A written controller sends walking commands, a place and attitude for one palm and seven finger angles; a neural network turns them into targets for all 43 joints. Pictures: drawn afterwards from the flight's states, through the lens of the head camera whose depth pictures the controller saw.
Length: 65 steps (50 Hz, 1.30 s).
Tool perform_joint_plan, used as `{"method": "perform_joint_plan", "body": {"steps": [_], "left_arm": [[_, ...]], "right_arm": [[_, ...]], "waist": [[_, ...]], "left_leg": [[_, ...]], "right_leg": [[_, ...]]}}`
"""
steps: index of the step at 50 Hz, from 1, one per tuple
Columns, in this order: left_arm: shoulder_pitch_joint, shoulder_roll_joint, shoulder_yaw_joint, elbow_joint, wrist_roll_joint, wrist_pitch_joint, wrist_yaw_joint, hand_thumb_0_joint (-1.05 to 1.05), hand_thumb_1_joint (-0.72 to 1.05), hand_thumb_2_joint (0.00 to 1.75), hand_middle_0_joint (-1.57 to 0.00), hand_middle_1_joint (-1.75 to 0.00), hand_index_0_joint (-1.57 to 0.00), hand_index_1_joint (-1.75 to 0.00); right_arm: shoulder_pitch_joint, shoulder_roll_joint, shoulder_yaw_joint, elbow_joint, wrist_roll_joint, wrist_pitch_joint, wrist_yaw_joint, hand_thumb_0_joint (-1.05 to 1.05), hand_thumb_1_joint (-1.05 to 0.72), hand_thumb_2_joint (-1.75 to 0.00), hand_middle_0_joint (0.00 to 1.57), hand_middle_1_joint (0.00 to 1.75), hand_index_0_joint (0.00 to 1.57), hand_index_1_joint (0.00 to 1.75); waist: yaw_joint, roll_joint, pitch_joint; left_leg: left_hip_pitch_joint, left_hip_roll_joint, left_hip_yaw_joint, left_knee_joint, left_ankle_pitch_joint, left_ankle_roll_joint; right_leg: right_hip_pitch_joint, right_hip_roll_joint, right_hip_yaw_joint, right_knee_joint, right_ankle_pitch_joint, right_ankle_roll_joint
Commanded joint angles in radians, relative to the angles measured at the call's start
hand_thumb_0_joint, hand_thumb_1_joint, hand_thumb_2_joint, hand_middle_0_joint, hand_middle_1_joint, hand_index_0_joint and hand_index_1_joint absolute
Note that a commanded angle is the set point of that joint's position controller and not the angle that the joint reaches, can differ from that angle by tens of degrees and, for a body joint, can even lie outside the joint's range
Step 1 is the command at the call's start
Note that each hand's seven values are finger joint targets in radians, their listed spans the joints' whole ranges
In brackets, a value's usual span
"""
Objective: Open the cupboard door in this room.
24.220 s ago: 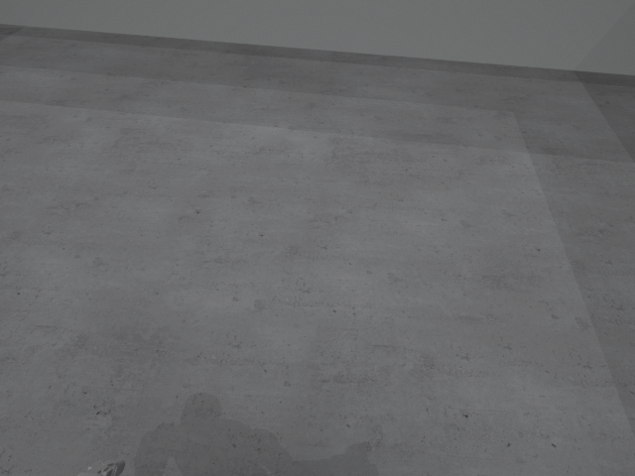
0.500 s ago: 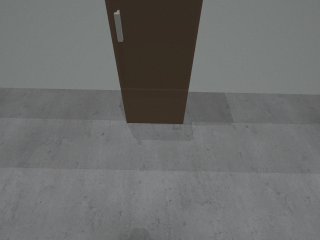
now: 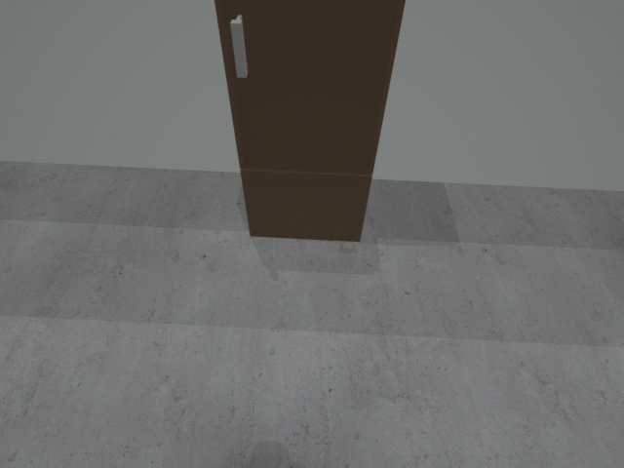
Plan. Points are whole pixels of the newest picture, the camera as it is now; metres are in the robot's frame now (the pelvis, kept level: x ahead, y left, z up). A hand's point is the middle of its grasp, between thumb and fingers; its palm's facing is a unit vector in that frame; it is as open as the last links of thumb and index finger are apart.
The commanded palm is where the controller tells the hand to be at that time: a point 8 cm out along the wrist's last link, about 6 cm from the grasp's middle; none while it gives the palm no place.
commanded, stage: walk to a spot facing it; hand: left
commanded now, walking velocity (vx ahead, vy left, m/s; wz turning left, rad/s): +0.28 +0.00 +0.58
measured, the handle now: (240, 46) +1.06 +0.25 +0.05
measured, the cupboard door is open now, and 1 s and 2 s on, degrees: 0 0 0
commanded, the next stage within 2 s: turn to face it in 0.36 s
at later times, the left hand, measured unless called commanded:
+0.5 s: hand out of the picture +0.10 +0.28 -0.18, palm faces +0.19 -0.96 -0.19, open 7.4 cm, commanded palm none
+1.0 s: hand (165, 412) +0.23 +0.25 -0.17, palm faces +0.12 -0.97 -0.22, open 7.3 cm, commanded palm none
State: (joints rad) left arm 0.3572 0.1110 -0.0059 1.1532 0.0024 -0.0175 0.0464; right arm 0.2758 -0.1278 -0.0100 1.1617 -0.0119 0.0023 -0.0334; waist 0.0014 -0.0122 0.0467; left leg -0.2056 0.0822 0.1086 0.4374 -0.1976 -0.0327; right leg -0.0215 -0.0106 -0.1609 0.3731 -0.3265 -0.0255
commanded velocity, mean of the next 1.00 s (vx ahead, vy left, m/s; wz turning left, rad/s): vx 0.14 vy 0.00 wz -0.04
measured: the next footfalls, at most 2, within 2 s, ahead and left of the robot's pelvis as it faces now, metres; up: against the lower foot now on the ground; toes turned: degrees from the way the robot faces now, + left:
left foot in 0.30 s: +0.14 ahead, +0.18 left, +0.00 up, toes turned +18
right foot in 0.76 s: +0.29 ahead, -0.03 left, +0.00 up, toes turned -1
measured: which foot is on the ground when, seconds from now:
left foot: down 0.00-0.04, up 0.06-0.28, down 0.30-0.80, up 0.82-1.00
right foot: down 0.00-0.30, up 0.32-0.74, down 0.76-1.00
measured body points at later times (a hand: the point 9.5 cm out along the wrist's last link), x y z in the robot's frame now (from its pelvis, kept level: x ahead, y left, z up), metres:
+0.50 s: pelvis +0.10 +0.09 +0.00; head +0.12 +0.11 +0.44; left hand +0.09 +0.33 -0.17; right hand +0.17 -0.14 -0.15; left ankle +0.10 +0.16 -0.74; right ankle +0.10 -0.05 -0.66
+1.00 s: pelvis +0.19 +0.06 +0.00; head +0.23 +0.05 +0.44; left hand +0.22 +0.30 -0.15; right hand +0.24 -0.16 -0.17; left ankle +0.15 +0.20 -0.71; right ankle +0.25 -0.03 -0.74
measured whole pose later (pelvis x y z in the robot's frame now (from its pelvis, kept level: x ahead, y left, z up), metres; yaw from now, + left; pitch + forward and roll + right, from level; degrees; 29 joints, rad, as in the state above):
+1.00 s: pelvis +0.19 +0.06 +0.00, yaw +3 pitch -1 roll +0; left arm 0.19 0.15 0.05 1.06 0.02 0.00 0.02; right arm 0.21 -0.17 -0.05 1.07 -0.01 0.02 -0.03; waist 0.02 0.02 0.09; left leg -0.32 0.07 0.06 0.83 -0.48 -0.04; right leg -0.30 0.00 -0.09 0.49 -0.18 -0.05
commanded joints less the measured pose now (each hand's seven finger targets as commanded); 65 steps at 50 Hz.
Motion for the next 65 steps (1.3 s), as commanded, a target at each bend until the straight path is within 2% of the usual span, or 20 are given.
{"method": "perform_joint_plan", "body": {"steps": [1,4,7,10,13,14,15,16,19,22,32,37,39,40,42,54,56,57,60,65], "left_arm": [[0.111,0.140,0.040,-0.014,0.008,-0.004,0.001,0.00,0.90,0.90,-0.20,-0.30,-0.20,-0.30],[0.146,0.156,0.056,-0.012,0.025,-0.010,-0.006,0.00,0.90,0.90,-0.20,-0.30,-0.20,-0.30],[0.092,0.182,0.070,-0.023,0.032,-0.033,-0.010,0.00,0.90,0.90,-0.20,-0.30,-0.20,-0.30],[0.079,0.199,0.074,-0.028,0.033,-0.036,-0.016,0.00,0.90,0.90,-0.20,-0.30,-0.20,-0.30],[0.020,0.233,0.070,-0.052,0.017,-0.038,-0.027,0.00,0.90,0.90,-0.20,-0.30,-0.20,-0.30],[0.009,0.196,0.066,-0.082,0.014,-0.038,-0.038,0.00,0.90,0.90,-0.20,-0.30,-0.20,-0.30],[-0.029,0.138,0.055,-0.145,0.001,-0.036,-0.048,0.00,0.90,0.90,-0.20,-0.30,-0.20,-0.30],[-0.100,0.145,0.052,-0.175,0.012,-0.029,-0.037,0.00,0.90,0.90,-0.20,-0.30,-0.20,-0.30],[-0.097,0.122,0.050,-0.139,0.027,-0.027,-0.047,0.00,0.90,0.90,-0.20,-0.30,-0.20,-0.30],[-0.003,0.090,0.046,-0.102,0.030,-0.002,-0.048,0.00,0.90,0.90,-0.20,-0.30,-0.20,-0.30],[-0.136,0.074,0.045,-0.150,0.018,0.020,-0.029,0.00,0.90,0.90,-0.20,-0.30,-0.20,-0.30],[-0.044,0.104,0.059,-0.125,0.021,0.002,-0.030,0.00,0.90,0.90,-0.20,-0.30,-0.20,-0.30],[0.037,0.223,0.077,-0.100,0.026,-0.016,-0.017,0.00,0.90,0.90,-0.20,-0.30,-0.20,-0.30],[0.055,0.246,0.085,-0.091,0.010,-0.025,-0.016,0.00,0.90,0.90,-0.20,-0.30,-0.20,-0.30],[-0.055,0.215,0.084,-0.112,0.014,-0.014,-0.008,0.00,0.90,0.90,-0.20,-0.30,-0.20,-0.30],[-0.153,0.193,0.088,-0.127,0.008,0.007,-0.040,0.00,0.90,0.90,-0.20,-0.30,-0.20,-0.30],[-0.182,0.107,0.074,-0.177,0.005,0.010,-0.056,0.00,0.90,0.90,-0.20,-0.30,-0.20,-0.30],[-0.247,0.136,0.083,-0.199,0.020,0.017,-0.057,0.00,0.90,0.90,-0.20,-0.30,-0.20,-0.30],[-0.171,0.131,0.087,-0.162,0.027,0.006,-0.074,0.00,0.90,0.90,-0.20,-0.30,-0.20,-0.30],[-0.212,0.097,0.072,-0.173,0.022,0.003,-0.079,0.00,0.90,0.90,-0.20,-0.30,-0.20,-0.30]], "right_arm": [[0.018,-0.062,-0.015,-0.051,-0.008,-0.005,0.012,0.00,-0.90,-0.90,0.20,0.30,0.20,0.30],[-0.106,-0.089,-0.040,-0.138,-0.008,0.004,0.025,0.00,-0.90,-0.90,0.20,0.30,0.20,0.30],[-0.132,-0.081,-0.046,-0.170,-0.002,-0.005,0.046,0.00,-0.90,-0.90,0.20,0.30,0.20,0.30],[-0.132,-0.065,-0.043,-0.192,-0.001,-0.012,0.060,0.00,-0.90,-0.90,0.20,0.30,0.20,0.30],[0.088,-0.106,-0.056,-0.138,-0.013,-0.025,0.056,0.00,-0.90,-0.90,0.20,0.30,0.20,0.30],[0.231,-0.193,-0.080,-0.108,-0.021,-0.033,0.045,0.00,-0.90,-0.90,0.20,0.30,0.20,0.30],[0.335,-0.311,-0.107,-0.086,-0.022,-0.038,0.033,0.00,-0.90,-0.90,0.20,0.30,0.20,0.30],[0.304,-0.321,-0.104,-0.072,-0.008,-0.030,0.027,0.00,-0.90,-0.90,0.20,0.30,0.20,0.30],[0.090,-0.188,-0.069,-0.133,-0.013,-0.052,0.017,0.00,-0.90,-0.90,0.20,0.30,0.20,0.30],[0.046,-0.159,-0.055,-0.132,-0.007,-0.073,0.015,0.00,-0.90,-0.90,0.20,0.30,0.20,0.30],[0.083,-0.127,-0.053,-0.089,-0.009,-0.061,0.007,0.00,-0.90,-0.90,0.20,0.30,0.20,0.30],[0.079,-0.123,-0.061,-0.070,-0.007,-0.032,-0.001,0.00,-0.90,-0.90,0.20,0.30,0.20,0.30],[0.093,-0.060,-0.055,-0.097,0.005,-0.029,0.005,0.00,-0.90,-0.90,0.20,0.30,0.20,0.30],[0.084,-0.056,-0.046,-0.107,0.013,-0.008,-0.001,0.00,-0.90,-0.90,0.20,0.30,0.20,0.30],[0.026,-0.068,-0.048,-0.108,0.012,0.002,-0.002,0.00,-0.90,-0.90,0.20,0.30,0.20,0.30],[0.142,-0.091,-0.038,-0.087,-0.006,-0.031,0.012,0.00,-0.90,-0.90,0.20,0.30,0.20,0.30],[0.209,-0.229,-0.068,-0.094,-0.027,-0.030,0.003,0.00,-0.90,-0.90,0.20,0.30,0.20,0.30],[0.179,-0.248,-0.078,-0.103,-0.025,-0.028,0.005,0.00,-0.90,-0.90,0.20,0.30,0.20,0.30],[0.082,-0.182,-0.058,-0.133,-0.020,-0.050,0.008,0.00,-0.90,-0.90,0.20,0.30,0.20,0.30],[0.178,-0.161,-0.060,-0.098,-0.017,-0.066,0.006,0.00,-0.90,-0.90,0.20,0.30,0.20,0.30]], "waist": [[0.029,-0.092,0.102],[0.067,-0.101,0.185],[0.045,-0.081,0.158],[0.030,-0.112,0.123],[-0.084,-0.050,-0.010],[-0.143,0.129,-0.112],[-0.164,0.387,-0.137],[-0.150,0.263,-0.127],[-0.046,0.082,0.009],[0.008,0.096,-0.006],[-0.007,0.109,0.021],[0.027,0.090,-0.002],[0.033,-0.165,-0.061],[0.047,-0.258,-0.136],[0.029,-0.159,-0.085],[-0.044,-0.044,-0.051],[-0.089,0.335,0.068],[-0.092,0.346,0.158],[-0.013,0.168,0.137],[-0.036,0.145,0.084]], "left_leg": [[-0.182,-0.008,-0.004,0.141,-0.097,0.026],[-0.421,0.023,-0.037,0.461,-0.290,0.031],[-0.475,0.052,-0.041,0.467,-0.265,0.030],[-0.355,0.027,0.017,0.330,-0.215,0.045],[0.046,-0.073,0.109,0.153,-0.052,0.070],[0.263,0.040,-0.100,0.064,-0.051,0.123],[0.341,0.313,-0.570,-0.116,0.021,0.241],[0.250,0.365,-0.625,-0.204,-0.155,0.275],[-0.016,0.275,-0.436,-0.240,-0.272,0.214],[-0.052,0.201,-0.208,-0.247,-0.035,0.179],[0.069,0.198,-0.020,-0.132,0.524,0.171],[0.073,0.160,0.009,0.084,0.409,0.097],[-0.162,0.012,0.084,0.346,-0.114,0.008],[-0.156,-0.019,0.004,0.473,-0.445,-0.010],[-0.182,0.001,-0.080,0.553,-0.403,-0.003],[0.188,-0.012,-0.016,-0.033,-0.140,0.001],[0.151,0.313,-0.456,-0.322,-0.562,0.141],[0.031,0.380,-0.525,-0.384,-0.589,0.190],[0.039,0.268,-0.303,-0.334,-0.322,0.160],[0.129,0.226,-0.143,-0.276,0.018,0.162]], "right_leg": [[-0.065,-0.245,0.181,-0.156,-0.030,-0.047],[-0.042,-0.411,0.296,-0.216,-0.036,-0.151],[0.038,-0.403,0.160,-0.144,0.172,-0.135],[0.003,-0.369,0.054,-0.077,0.285,-0.086],[-0.144,-0.278,-0.092,0.230,0.492,-0.021],[-0.314,-0.200,-0.120,0.508,0.348,0.027],[-0.574,-0.048,-0.076,0.817,-0.259,0.079],[-0.599,-0.069,0.071,0.928,-0.304,0.043],[-0.593,-0.151,0.140,0.907,-0.092,0.031],[-0.511,-0.139,0.120,0.820,0.020,0.055],[-0.412,-0.095,0.095,0.413,0.086,0.072],[-0.198,-0.061,0.056,0.095,0.253,0.054],[0.004,-0.322,0.359,0.064,0.852,-0.070],[-0.006,-0.397,0.455,-0.009,0.893,-0.185],[-0.095,-0.351,0.431,-0.034,0.687,-0.219],[-0.413,-0.139,0.303,-0.042,-0.216,-0.075],[-0.637,0.033,0.085,0.349,-0.203,0.013],[-0.649,-0.022,0.138,0.510,-0.167,0.008],[-0.634,-0.063,0.150,0.665,-0.020,0.023],[-0.608,-0.094,0.097,0.558,0.045,0.052]]}}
